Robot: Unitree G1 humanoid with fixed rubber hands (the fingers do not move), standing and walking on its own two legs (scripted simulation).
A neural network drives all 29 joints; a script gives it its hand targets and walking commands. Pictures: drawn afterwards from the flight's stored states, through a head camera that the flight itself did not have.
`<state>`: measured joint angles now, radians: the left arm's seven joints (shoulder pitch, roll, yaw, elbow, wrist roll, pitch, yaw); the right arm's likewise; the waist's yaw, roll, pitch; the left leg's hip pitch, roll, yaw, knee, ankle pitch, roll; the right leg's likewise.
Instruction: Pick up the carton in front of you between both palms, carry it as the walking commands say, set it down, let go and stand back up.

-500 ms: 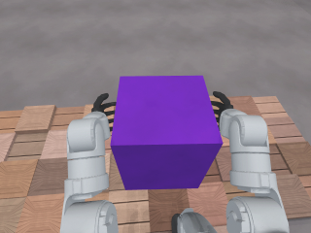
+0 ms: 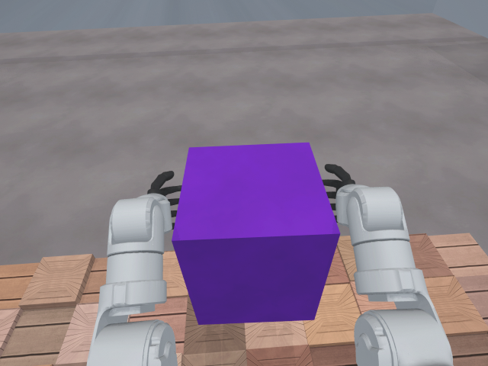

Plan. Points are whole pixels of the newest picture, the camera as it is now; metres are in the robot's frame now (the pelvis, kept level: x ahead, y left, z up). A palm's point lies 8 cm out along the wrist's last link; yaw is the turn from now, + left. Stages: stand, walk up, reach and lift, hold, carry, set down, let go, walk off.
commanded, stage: carry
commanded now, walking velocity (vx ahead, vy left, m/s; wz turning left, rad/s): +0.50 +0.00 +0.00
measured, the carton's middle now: (252, 235) +0.35 -0.01 +0.05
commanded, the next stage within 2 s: none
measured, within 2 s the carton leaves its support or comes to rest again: neither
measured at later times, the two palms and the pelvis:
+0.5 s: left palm (181, 101) +0.66 +0.11 +0.16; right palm (307, 90) +0.68 -0.18 +0.16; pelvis +0.29 -0.05 +0.01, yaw +1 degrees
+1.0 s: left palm (185, 74) +0.96 +0.13 +0.10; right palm (279, 69) +0.95 -0.17 +0.11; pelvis +0.60 +0.00 +0.01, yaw +0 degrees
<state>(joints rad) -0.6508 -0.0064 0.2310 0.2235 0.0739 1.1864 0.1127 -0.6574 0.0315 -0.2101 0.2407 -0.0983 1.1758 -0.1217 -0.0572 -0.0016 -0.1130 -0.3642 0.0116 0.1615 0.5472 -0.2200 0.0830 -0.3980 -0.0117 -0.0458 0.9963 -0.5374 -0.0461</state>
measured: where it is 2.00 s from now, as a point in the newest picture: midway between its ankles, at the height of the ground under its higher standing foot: (231, 199)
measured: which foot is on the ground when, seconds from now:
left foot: down 0.00-0.32, up 0.34-0.78, down 0.80-1.00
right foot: up 0.00-0.30, down 0.32-0.82, up 0.84-1.00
